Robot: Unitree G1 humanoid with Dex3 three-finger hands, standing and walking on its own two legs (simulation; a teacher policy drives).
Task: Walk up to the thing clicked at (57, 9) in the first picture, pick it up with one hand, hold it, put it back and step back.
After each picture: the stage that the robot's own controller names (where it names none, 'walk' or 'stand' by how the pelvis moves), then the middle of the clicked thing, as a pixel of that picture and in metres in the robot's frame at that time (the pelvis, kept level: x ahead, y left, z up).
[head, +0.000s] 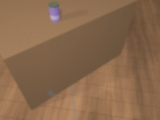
stand; (54, 12) +0.97 +0.20 -0.07
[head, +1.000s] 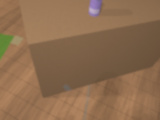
walk; (95, 4) +0.88 -0.02 -0.04
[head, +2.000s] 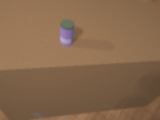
walk; (67, 33) +0.65 +0.09 -0.03
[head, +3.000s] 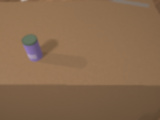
stand; (32, 48) +0.56 +0.26 -0.03
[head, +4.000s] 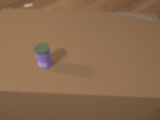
walk; (43, 56) +0.54 +0.20 -0.06
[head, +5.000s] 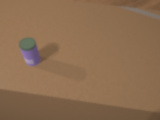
stand; (30, 52) +0.51 +0.24 -0.04
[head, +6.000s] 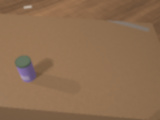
stand; (26, 69) +0.48 +0.26 -0.07
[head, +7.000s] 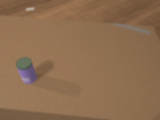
stand; (27, 71) +0.48 +0.26 -0.08
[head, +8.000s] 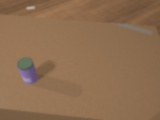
stand; (28, 71) +0.47 +0.26 -0.08
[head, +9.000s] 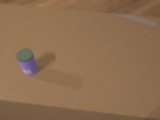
rise first; (28, 62) +0.49 +0.25 -0.07
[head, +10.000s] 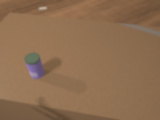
rise first; (35, 66) +0.49 +0.26 -0.07
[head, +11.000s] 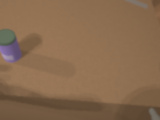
go down; (9, 46) +0.49 +0.24 -0.03
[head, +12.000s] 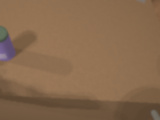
go down; (1, 44) +0.49 +0.25 +0.00
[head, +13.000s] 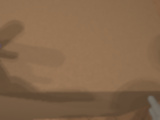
close in; out of the picture +0.50 +0.26 +0.02
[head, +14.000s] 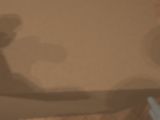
close; out of the picture +0.50 +0.25 +0.04
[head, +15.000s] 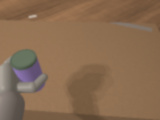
lift; (29, 72) +0.32 +0.16 +0.16
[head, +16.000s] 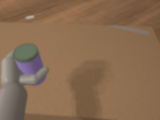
hold; (31, 65) +0.34 +0.16 +0.15
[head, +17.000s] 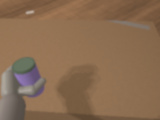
hold; (29, 77) +0.33 +0.18 +0.10
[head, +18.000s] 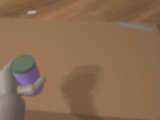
hold; (28, 76) +0.32 +0.18 +0.11
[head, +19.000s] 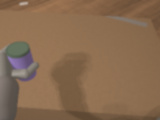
crouch; (22, 62) +0.38 +0.20 +0.10
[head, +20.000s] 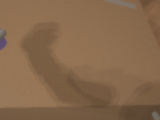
lower; out of the picture +0.49 +0.25 +0.10
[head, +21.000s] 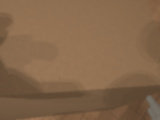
lower; out of the picture +0.51 +0.26 +0.03
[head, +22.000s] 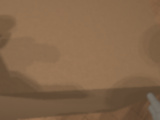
lower; out of the picture +0.50 +0.26 +0.03
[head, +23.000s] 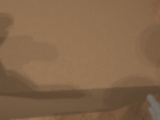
lower; out of the picture +0.50 +0.27 +0.04
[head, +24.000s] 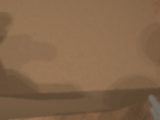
lower; out of the picture +0.51 +0.27 +0.04
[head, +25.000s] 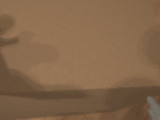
open; out of the picture +0.50 +0.27 +0.03
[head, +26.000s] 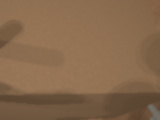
sink last; out of the picture +0.50 +0.26 +0.02
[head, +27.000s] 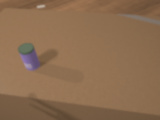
stand; (29, 57) +0.52 +0.27 -0.01
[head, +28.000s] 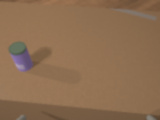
stand; (21, 57) +0.49 +0.27 -0.01
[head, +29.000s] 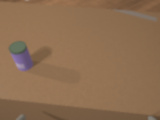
stand; (21, 56) +0.49 +0.27 -0.01
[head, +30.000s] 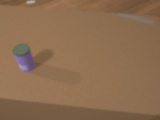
stand; (24, 58) +0.50 +0.26 -0.03
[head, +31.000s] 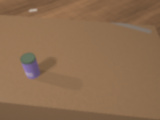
stand; (30, 66) +0.51 +0.26 -0.07
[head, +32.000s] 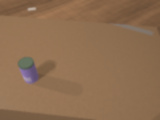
stand; (28, 70) +0.48 +0.25 -0.08
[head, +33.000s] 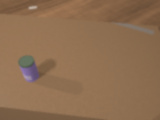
stand; (29, 69) +0.49 +0.25 -0.08
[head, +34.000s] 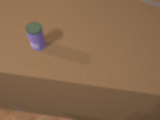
walk; (36, 37) +0.58 +0.21 -0.05
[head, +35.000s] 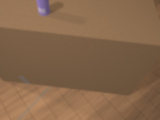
walk; (43, 3) +0.87 +0.21 -0.05
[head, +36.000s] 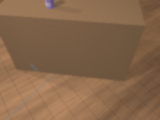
stand; out of the picture +1.15 +0.30 -0.05
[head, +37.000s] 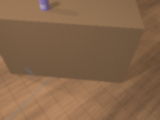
stand; (44, 1) +1.10 +0.27 -0.07
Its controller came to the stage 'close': yes
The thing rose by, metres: 0.24
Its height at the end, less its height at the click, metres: +0.00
